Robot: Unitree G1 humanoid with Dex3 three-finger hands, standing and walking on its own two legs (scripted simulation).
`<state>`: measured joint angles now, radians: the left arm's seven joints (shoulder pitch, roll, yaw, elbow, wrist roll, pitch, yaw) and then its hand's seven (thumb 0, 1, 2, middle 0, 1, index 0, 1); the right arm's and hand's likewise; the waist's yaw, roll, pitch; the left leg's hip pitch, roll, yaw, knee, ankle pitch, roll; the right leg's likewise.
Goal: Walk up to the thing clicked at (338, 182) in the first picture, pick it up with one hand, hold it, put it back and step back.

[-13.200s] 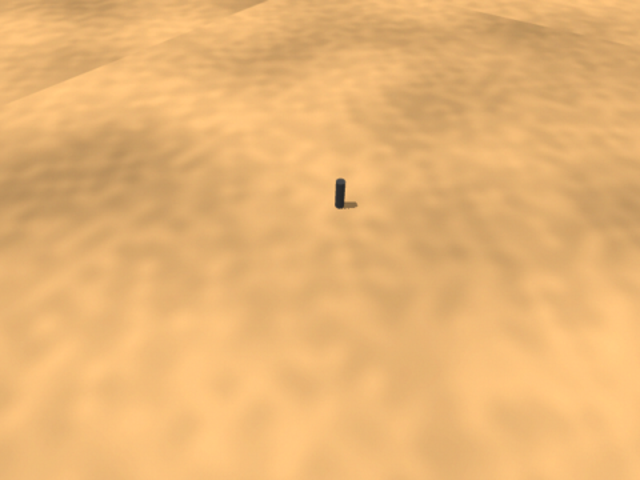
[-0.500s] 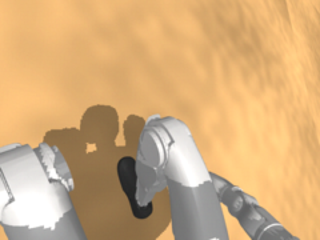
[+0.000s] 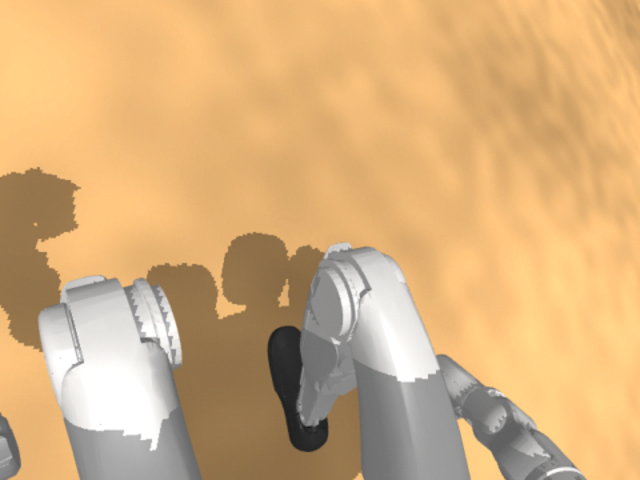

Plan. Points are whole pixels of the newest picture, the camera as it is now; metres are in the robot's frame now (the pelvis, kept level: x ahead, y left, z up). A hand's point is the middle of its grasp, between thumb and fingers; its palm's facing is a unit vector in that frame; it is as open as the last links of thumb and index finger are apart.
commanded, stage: settle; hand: left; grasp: from the side
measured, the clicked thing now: out of the picture +0.42 +0.32 -0.16
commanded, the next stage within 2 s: lift in 1.46 s
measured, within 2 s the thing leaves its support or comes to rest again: neither
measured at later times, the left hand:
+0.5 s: hand out of the picture +0.41 +0.32 -0.02, palm faces +0.35 -0.94 -0.06, open 5.3 cm
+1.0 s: hand out of the picture +0.42 +0.31 +0.03, palm faces +0.35 -0.94 -0.05, open 5.3 cm
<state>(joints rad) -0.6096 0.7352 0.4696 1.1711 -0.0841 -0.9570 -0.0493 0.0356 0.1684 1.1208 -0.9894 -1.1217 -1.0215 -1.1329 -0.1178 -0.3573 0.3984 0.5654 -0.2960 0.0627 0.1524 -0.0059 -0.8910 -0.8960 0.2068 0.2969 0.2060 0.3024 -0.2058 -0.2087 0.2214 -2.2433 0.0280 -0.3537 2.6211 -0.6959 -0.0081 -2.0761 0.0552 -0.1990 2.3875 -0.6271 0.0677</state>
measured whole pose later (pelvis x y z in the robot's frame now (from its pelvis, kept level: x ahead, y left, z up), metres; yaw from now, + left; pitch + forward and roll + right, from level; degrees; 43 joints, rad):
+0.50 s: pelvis +0.01 -0.01 +0.03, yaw +6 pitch +27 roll -11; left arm -0.57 0.55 0.43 0.90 -0.14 -0.67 -0.16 0.04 0.16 1.14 -1.00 -1.11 -1.03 -1.13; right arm 0.01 -0.30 0.17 0.61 -0.13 0.09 0.11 0.00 -0.88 -0.89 0.21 0.30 0.20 0.30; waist -0.13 -0.05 0.00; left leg -2.27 0.03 -0.21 2.46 -0.69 -0.01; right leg -2.15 0.00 -0.10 2.34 -0.68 0.05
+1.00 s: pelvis +0.02 -0.02 +0.06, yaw +9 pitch +32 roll -7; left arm -0.61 0.46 0.45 0.88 -0.13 -0.59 -0.20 0.03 0.15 1.14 -1.01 -1.11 -1.03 -1.14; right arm 0.06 -0.30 0.07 0.63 -0.08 0.07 0.06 0.00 -0.89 -0.89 0.20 0.30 0.20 0.30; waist -0.11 -0.02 -0.08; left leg -2.21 0.04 -0.15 2.34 -0.69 -0.03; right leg -2.13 -0.02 -0.06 2.27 -0.69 0.03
